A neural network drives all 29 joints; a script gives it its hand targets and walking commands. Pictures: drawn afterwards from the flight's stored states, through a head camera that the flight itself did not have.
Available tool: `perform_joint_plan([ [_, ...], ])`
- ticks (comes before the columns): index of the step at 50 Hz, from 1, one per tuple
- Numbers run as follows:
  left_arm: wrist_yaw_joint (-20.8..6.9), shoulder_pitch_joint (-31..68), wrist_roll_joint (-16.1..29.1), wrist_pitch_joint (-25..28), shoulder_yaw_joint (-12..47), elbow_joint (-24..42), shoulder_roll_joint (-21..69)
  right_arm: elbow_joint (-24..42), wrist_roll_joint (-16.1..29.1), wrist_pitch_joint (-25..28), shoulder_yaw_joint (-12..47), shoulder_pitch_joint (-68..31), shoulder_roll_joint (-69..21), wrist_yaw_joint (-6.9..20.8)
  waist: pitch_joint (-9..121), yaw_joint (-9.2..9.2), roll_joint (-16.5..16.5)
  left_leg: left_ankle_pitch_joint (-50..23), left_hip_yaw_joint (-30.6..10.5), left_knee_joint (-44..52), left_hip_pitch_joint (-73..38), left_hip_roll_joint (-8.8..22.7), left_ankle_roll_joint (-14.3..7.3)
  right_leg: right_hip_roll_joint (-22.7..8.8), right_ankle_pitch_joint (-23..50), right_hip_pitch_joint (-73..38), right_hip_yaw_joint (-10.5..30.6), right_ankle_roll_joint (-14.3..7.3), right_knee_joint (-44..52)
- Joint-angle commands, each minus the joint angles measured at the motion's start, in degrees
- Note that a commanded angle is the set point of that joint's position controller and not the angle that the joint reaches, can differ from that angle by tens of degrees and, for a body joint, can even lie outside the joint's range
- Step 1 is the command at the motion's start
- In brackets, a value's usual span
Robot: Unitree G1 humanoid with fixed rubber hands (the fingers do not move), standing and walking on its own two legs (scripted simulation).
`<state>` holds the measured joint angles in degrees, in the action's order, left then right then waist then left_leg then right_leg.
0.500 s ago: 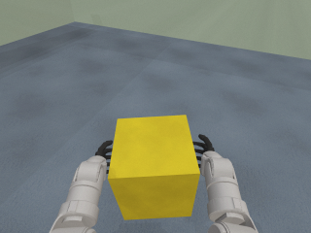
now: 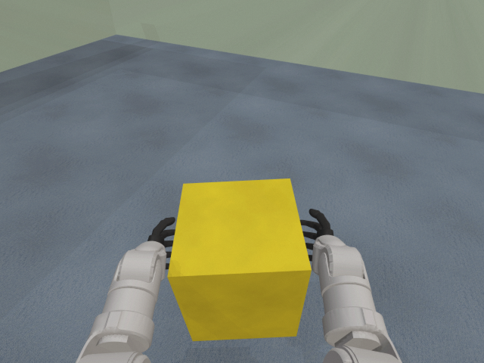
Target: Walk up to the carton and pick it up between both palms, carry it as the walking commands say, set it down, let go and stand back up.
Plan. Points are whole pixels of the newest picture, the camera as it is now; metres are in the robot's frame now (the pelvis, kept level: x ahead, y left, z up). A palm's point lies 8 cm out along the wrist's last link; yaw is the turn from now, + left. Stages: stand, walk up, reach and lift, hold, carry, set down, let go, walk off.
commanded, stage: hold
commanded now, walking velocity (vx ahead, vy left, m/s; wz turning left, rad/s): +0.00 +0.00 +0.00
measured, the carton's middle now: (240, 261) +0.33 +0.00 -0.02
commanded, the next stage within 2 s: carry in 0.54 s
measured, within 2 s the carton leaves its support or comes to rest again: neither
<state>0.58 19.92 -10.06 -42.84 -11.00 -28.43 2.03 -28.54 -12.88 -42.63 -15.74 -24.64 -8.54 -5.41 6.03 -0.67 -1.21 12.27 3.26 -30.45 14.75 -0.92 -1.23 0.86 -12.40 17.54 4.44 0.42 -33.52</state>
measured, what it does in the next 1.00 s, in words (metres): shifts its weight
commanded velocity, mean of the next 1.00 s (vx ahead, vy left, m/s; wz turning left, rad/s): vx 0.18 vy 0.00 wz -0.22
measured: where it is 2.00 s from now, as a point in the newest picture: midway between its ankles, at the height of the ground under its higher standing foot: outside the picture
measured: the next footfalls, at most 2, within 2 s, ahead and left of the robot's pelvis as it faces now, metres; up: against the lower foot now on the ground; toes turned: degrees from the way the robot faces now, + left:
left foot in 1.26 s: +0.22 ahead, +0.04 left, +0.00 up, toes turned +0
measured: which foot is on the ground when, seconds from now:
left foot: down 0.00-1.00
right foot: down 0.00-1.00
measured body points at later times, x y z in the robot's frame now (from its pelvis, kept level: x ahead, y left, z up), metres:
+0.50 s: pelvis +0.00 +0.00 +0.00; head -0.06 +0.00 +0.45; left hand +0.31 +0.16 +0.03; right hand +0.32 -0.14 +0.05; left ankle +0.05 +0.11 -0.73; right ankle +0.06 -0.12 -0.73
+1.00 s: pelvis +0.09 -0.05 -0.01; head +0.04 -0.05 +0.44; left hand +0.36 +0.09 +0.07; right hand +0.37 -0.21 +0.09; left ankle +0.05 +0.11 -0.73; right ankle +0.05 -0.11 -0.73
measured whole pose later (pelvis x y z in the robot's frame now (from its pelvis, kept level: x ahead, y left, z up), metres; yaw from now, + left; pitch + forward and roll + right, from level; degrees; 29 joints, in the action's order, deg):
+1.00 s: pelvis +0.09 -0.05 -0.01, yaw -3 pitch +4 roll +2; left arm 6.4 7.6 -5.3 -68.9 -5.7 12.0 5.7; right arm 7.7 -6.4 -67.2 -9.3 -14.8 -8.7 -5.7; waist 11.5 -0.6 -0.6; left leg 21.2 4.6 -33.5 15.3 4.2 1.8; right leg 5.0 -22.0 18.7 2.6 -3.3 -37.5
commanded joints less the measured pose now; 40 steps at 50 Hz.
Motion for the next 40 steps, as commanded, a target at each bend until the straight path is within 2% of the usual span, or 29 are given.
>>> perform_joint_plan([
  [1,-17.75,49.47,18.04,4.76,28.01,17.69,66.72,8.81,16.93,2.02,32.3,-32.01,-62.23,23.01,17.82,-1.08,1.75,1.24,-10.04,8.03,-6.93,-0.87,-0.51,3.6,3.71,-12.29,-1.66,-0.98,7.32],
  [5,-17.63,50.86,18.24,5.06,28.74,19.1,66.25,9.08,17.47,2.06,33.11,-32.37,-62.81,23.0,19.07,-0.78,1.48,2.34,-10.0,7.61,-6.71,-0.9,-0.47,3.68,2.8,-12.73,-1.49,-0.83,7.08],
  [6,-17.75,51.4,18.5,4.99,28.75,18.99,66.87,8.7,17.1,2.13,32.43,-31.83,-62.92,23.02,18.6,-1.42,1.0,2.06,-10.05,7.73,-7.47,-0.76,-0.49,3.72,2.73,-11.4,-1.52,-1.0,7.18],
  [7,-17.51,50.83,17.64,4.68,28.62,17.31,66.8,8.0,16.68,1.98,31.9,-31.8,-62.06,23.04,17.68,-1.12,2.88,3.6,-10.43,8.29,-6.93,-0.49,-0.47,3.76,1.75,-11.42,-1.62,-1.18,7.0],
  [9,-17.5,50.46,17.49,4.55,28.22,17.27,66.95,7.97,16.55,1.9,31.67,-32.01,-61.96,23.18,16.57,-1.24,2.52,5.15,-10.46,8.45,-5.58,-0.55,-0.52,3.72,0.75,-11.41,-1.59,-1.16,7.08],
  [10,-17.55,51.9,17.98,5.02,28.2,17.63,67.33,8.11,16.85,2.13,32.02,-32.55,-62.23,23.08,17.47,-1.17,2.98,4.56,-10.45,8.65,-5.57,-0.28,-0.76,3.63,1.64,-12.09,-1.64,-1.02,6.91],
  [11,-17.53,51.37,18.06,4.96,28.34,17.86,67.07,8.32,16.94,2.12,32.42,-32.17,-62.43,23.15,18.64,-1.13,1.05,3.28,-10.43,8.3,-6.33,-0.63,-0.52,3.81,2.26,-12.35,-1.78,-0.96,6.89],
  [14,-17.65,50.99,18.13,4.85,28.41,18.58,66.88,9.52,16.98,2.19,32.31,-32.94,-62.62,22.85,18.62,-0.76,2.09,2.8,-10.07,7.98,-6.71,-0.69,-0.48,3.63,2.24,-11.93,-1.52,-0.96,7.22],
  [15,-17.51,51.09,18.53,4.93,29.12,18.85,66.92,8.71,17.06,2.01,32.68,-30.95,-62.78,22.97,18.76,-1.3,1.43,1.52,-10.08,7.64,-7.71,-0.76,-0.33,3.6,2.91,-11.69,-1.37,-1.0,7.41],
  [19,-17.53,51.24,17.54,4.72,27.79,18.37,66.24,7.14,16.31,1.68,31.46,-30.69,-62.37,22.95,16.74,-1.5,1.26,3.38,-10.17,8.16,-5.64,-0.9,-0.46,3.61,1.84,-12.21,-1.71,-0.75,7.52],
  [20,-17.64,52.23,17.69,4.84,27.96,17.73,67.0,8.52,16.7,2.12,31.75,-32.65,-62.05,22.99,17.44,-1.36,2.85,5.33,-10.45,8.57,-4.93,-0.35,-0.76,3.83,1.15,-12.12,-1.76,-0.89,6.69],
  [23,-17.45,49.1,17.7,4.62,28.24,17.59,66.62,8.47,16.92,1.9,32.26,-31.08,-62.29,23.07,18.15,-1.03,1.8,1.58,-9.84,7.84,-6.62,-0.87,-0.45,3.69,3.07,-12.19,-1.59,-0.85,7.31],
  [25,-17.5,51.11,18.29,5.02,28.71,19.85,66.52,9.67,16.91,2.12,32.66,-31.5,-62.51,22.98,19.45,-1.13,1.54,1.81,-10.24,7.69,-7.34,-0.72,-0.5,3.43,2.93,-12.07,-1.23,-0.91,7.4],
  [26,-17.63,50.7,18.14,4.96,27.92,18.26,66.98,9.24,17.16,2.0,32.71,-31.82,-62.45,22.97,17.23,-1.27,1.42,3.63,-10.39,8.14,-5.64,-0.47,-0.85,3.66,2.19,-12.05,-1.6,-0.66,7.1],
  [27,-16.51,55.32,19.74,3.85,32.22,23.82,66.35,9.31,18.22,0.92,35.96,-31.96,-62.38,21.82,18.89,-0.27,2.44,7.2,-8.23,2.93,-1.02,8.03,-1.6,-5.89,-2.19,-1.54,-0.4,-2.96,3.66],
  [28,-15.83,55.04,20.15,3.18,32.71,26.66,63.23,12.74,19.74,0.23,37.19,-32.11,-61.58,21.33,16.19,0.63,2.28,22.51,-10.38,5.68,-0.85,7.81,-3.29,-4.66,-18.71,3.32,1.68,-3.56,5.77],
  [29,-15.27,54.79,20.86,2.43,32.89,28.1,63.39,16.45,21.18,-0.21,38.82,-33.66,-60.87,20.45,13.9,1.04,2.06,26.77,-11.02,6.95,0.59,8.46,-4.05,-3.89,-21.9,6.88,1.93,-3.34,5.33],
  [30,-14.48,54.72,21.48,1.22,34.29,31.49,62.82,21.06,22.51,-0.87,39.59,-35.24,-59.61,19.46,13.29,1.06,5.51,27.36,-12.19,9.37,0.36,9.78,-4.26,-1.7,-17.94,8.17,-0.19,-2.63,0.41],
  [31,-13.64,54.68,22.62,-0.15,35.78,35.05,62.65,24.93,23.21,-2.17,40.48,-35.13,-58.78,18.38,13.76,0.95,8.74,29.28,-15.11,12.61,1.18,13.19,-5.61,0.25,-13.81,8.14,-2.07,-2.08,-7.32],
  [32,-12.59,52.65,23.14,-2.14,36.88,37.56,62.74,25.5,22.91,-4.32,40.44,-31.7,-59.18,17.55,14.82,1.04,13.03,31.44,-17.18,16.21,0.39,16.92,-6.9,0.64,-9.99,9.87,-4.19,-1.81,-13.1],
  [33,-11.85,52.46,24.28,-3.76,38.33,41.14,62.94,29.03,23.68,-5.84,41.42,-31.25,-58.98,16.57,14.17,1.3,12.14,31.92,-15.5,17.31,0.47,18.5,-7.11,-1.24,-8.79,10.02,-5.07,-1.8,-11.06],
  [35,-10.43,45.06,25.21,-7.79,39.3,42.63,62.02,33.53,23.9,-9.13,42.01,-27.8,-56.55,14.26,14.57,1.43,10.76,30.88,-11.82,15.12,0.67,17.53,-5.99,-1.59,-9.97,8.07,-4.66,-2.22,-5.65],
  [37,-8.66,40.55,27.37,-11.37,41.94,47.98,61.14,37.42,24.4,-12.76,42.83,-21.5,-55.61,12.01,15.85,0.99,6.84,28.63,-9.33,9.87,-3.25,15.42,-5.12,-0.67,-11.06,8.4,-2.12,-3.7,0.58],
  [38,-7.95,36.95,27.32,-12.98,41.13,48.21,60.31,39.44,24.96,-14.37,43.56,-20.17,-54.99,10.95,15.89,0.81,4.96,27.06,-7.59,6.76,-5.22,14.18,-4.43,-0.49,-11.21,9.4,-0.68,-3.83,3.78],
  [39,-7.14,36.28,27.59,-14.48,41.18,50.65,58.83,40.81,25.17,-15.97,44.04,-17.73,-54.61,10.04,14.84,0.49,0.82,26.05,-4.93,2.89,-5.41,11.56,-3.43,-1.53,-14.78,11.3,3.01,-2.92,8.85],
  [40,-6.21,34.98,27.38,-16.04,41.62,51.86,58.39,42.32,25.18,-17.39,44.27,-16.54,-54.22,9.28,14.79,0.14,-3.55,21.01,-1.49,-2.11,-7.55,8.58,-2.32,-3.6,-13.79,12.02,8.69,-2.22,13.94],
])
